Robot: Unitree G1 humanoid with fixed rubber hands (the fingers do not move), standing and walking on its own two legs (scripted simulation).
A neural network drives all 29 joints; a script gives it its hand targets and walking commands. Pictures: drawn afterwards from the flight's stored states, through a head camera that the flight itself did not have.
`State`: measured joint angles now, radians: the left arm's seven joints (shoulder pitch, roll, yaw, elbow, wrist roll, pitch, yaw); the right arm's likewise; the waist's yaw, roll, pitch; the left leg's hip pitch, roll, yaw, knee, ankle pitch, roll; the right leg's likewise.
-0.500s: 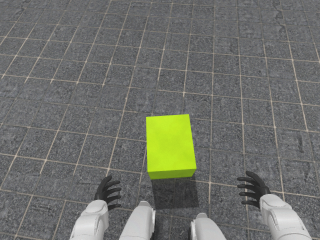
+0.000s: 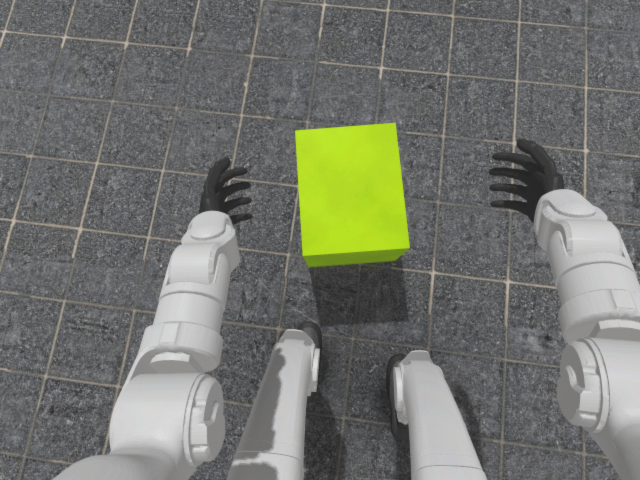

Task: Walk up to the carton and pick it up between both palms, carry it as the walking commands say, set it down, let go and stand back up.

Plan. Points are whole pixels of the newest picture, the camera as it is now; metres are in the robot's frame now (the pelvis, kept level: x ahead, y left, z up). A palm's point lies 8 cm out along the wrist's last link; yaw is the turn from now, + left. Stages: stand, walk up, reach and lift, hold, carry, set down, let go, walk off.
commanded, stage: reach and lift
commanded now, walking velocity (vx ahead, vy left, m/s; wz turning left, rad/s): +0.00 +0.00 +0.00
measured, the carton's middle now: (348, 200) +0.57 +0.02 -0.57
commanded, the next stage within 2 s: none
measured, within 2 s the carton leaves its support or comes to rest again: neither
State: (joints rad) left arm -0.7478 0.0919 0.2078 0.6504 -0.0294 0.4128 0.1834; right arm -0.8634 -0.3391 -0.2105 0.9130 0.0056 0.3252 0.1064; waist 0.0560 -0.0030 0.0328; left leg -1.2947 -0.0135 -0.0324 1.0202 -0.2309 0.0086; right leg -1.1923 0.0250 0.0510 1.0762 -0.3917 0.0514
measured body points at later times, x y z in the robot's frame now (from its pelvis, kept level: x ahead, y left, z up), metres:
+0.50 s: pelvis +0.03 -0.02 -0.01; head +0.34 -0.02 +0.31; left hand +0.52 +0.21 -0.13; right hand +0.57 -0.20 -0.13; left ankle +0.12 +0.11 -0.64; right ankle +0.05 -0.15 -0.64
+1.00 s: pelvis -0.01 -0.01 -0.13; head +0.34 +0.00 +0.16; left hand +0.52 +0.22 -0.26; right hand +0.57 -0.20 -0.25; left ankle +0.12 +0.11 -0.64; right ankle +0.05 -0.15 -0.64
